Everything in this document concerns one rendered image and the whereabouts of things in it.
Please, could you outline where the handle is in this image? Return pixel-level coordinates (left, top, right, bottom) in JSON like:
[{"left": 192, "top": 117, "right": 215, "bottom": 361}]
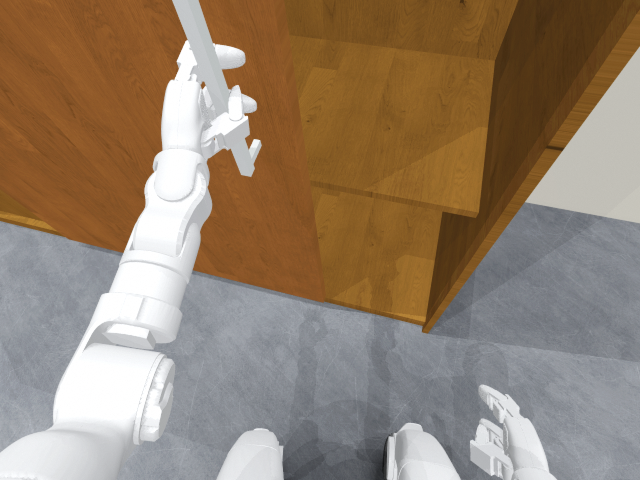
[{"left": 172, "top": 0, "right": 262, "bottom": 177}]

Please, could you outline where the robot right hand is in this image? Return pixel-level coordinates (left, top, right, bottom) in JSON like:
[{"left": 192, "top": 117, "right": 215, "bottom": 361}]
[{"left": 470, "top": 385, "right": 549, "bottom": 480}]

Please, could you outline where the left robot upper arm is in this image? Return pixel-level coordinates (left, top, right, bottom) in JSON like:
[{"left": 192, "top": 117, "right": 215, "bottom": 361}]
[{"left": 0, "top": 343, "right": 175, "bottom": 480}]

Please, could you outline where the robot left hand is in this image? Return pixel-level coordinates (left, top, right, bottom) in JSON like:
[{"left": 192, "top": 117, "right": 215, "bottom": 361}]
[{"left": 161, "top": 40, "right": 257, "bottom": 163}]

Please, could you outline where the left robot forearm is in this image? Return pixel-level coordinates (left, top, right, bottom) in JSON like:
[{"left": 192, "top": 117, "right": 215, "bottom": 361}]
[{"left": 53, "top": 149, "right": 212, "bottom": 423}]

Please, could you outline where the robot right shin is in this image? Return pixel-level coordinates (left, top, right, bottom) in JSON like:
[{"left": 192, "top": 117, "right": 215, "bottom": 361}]
[{"left": 397, "top": 423, "right": 423, "bottom": 433}]

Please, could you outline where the robot right thigh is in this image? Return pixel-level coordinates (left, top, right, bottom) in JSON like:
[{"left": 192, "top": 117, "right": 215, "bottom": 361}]
[{"left": 387, "top": 429, "right": 461, "bottom": 480}]

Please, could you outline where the wardrobe door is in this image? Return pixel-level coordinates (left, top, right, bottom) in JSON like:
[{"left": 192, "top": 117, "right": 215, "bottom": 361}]
[
  {"left": 0, "top": 190, "right": 43, "bottom": 221},
  {"left": 0, "top": 0, "right": 326, "bottom": 303}
]

